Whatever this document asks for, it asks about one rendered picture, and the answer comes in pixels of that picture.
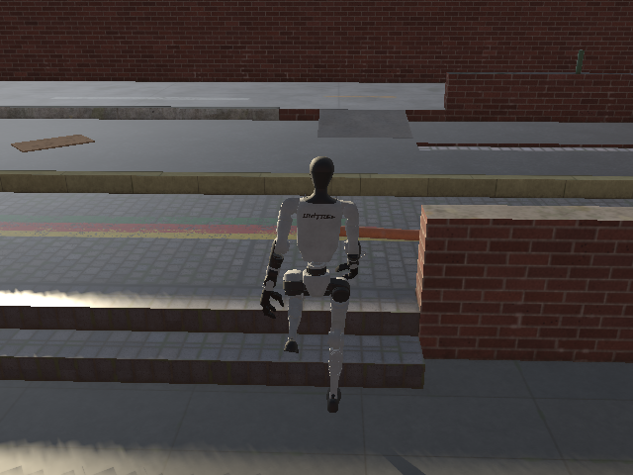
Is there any robot left hand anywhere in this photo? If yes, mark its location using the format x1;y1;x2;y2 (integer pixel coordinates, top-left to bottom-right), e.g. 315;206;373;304
260;289;284;319

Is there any robot right forearm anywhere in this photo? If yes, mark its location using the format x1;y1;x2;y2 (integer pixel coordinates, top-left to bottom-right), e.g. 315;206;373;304
347;240;361;269

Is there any robot right hand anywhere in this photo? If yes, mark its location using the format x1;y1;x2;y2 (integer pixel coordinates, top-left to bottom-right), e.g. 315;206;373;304
335;263;358;280

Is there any robot right upper arm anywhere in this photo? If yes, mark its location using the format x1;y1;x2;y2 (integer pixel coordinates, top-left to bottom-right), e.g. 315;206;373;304
340;200;359;254

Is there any right robot foot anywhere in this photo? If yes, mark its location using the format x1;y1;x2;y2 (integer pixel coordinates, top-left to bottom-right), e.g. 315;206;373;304
326;387;341;413

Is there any robot torso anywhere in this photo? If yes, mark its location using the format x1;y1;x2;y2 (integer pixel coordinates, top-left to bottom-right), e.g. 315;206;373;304
296;194;342;297

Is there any robot left upper arm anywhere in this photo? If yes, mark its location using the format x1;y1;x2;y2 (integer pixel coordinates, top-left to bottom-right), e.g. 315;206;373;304
274;198;300;254

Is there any robot left forearm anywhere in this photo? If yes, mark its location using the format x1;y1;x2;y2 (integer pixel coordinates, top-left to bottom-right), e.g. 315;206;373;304
262;239;284;291

